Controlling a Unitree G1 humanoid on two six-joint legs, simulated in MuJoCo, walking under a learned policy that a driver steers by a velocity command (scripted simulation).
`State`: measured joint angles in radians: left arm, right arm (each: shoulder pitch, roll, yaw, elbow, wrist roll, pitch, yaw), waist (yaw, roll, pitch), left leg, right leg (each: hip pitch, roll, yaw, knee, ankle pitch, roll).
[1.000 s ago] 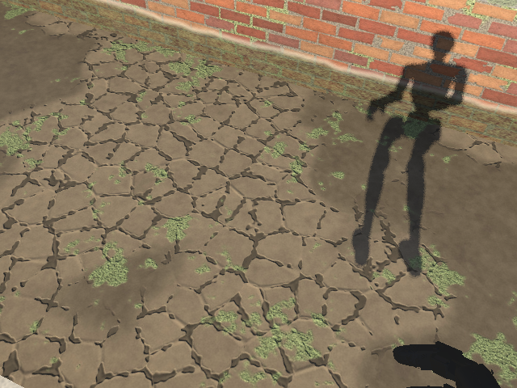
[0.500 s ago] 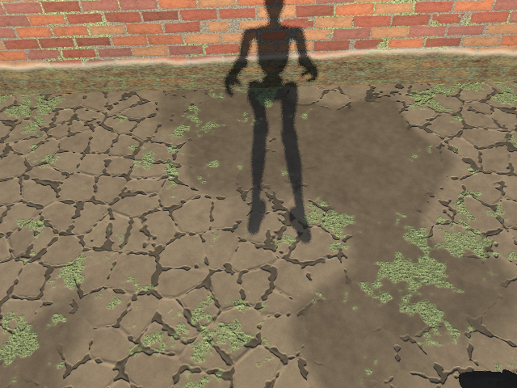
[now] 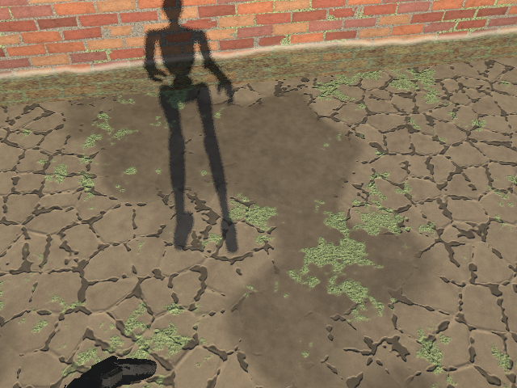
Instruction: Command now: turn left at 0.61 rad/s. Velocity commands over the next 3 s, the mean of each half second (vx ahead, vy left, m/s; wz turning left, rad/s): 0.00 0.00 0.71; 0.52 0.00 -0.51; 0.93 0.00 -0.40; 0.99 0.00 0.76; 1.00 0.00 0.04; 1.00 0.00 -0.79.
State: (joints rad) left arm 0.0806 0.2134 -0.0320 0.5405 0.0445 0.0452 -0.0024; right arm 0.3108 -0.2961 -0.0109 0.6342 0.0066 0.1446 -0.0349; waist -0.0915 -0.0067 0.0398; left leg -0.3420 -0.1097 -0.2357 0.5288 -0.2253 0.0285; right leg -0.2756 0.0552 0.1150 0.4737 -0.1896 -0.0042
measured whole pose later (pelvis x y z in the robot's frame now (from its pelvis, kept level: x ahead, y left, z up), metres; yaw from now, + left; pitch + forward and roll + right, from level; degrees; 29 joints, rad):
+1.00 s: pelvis +0.00 +0.00 -0.01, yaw +3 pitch +1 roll +1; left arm 0.17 0.29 -0.03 0.51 0.03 0.10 0.04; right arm -0.01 -0.28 0.02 0.44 -0.07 -0.04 0.02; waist 0.03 0.02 0.09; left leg -0.36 0.00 -0.03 0.59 -0.19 -0.05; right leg -0.28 0.10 0.16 0.63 -0.36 -0.03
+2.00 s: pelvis +0.02 +0.02 -0.01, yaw +18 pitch +0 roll -2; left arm 0.07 0.32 -0.06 0.47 0.10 -0.03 0.00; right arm 0.00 -0.31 0.09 0.35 0.00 0.04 0.04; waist 0.01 -0.01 0.00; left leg -0.37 -0.10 -0.23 0.66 -0.27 0.00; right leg -0.14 -0.01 -0.13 0.54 -0.40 0.01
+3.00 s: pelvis +0.00 +0.01 +0.00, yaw -5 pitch -1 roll +2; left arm 0.02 0.28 -0.13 0.37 0.02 0.03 -0.04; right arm 0.07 -0.31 0.07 0.42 -0.09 -0.03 0.00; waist -0.01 0.02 0.00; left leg -0.25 0.08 0.19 0.52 -0.25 -0.02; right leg -0.25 0.09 0.26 0.61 -0.33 0.00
